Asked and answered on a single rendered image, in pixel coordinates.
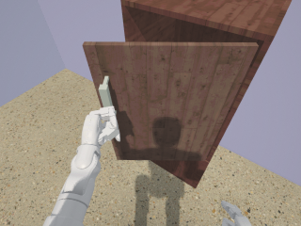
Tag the right robot hand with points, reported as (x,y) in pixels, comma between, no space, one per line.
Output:
(236,214)

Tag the robot left forearm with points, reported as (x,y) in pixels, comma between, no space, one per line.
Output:
(74,198)

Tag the handle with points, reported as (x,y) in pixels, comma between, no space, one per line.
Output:
(105,93)

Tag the left robot hand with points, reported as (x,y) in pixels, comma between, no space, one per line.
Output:
(97,133)

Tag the cupboard door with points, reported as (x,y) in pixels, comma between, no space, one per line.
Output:
(171,97)

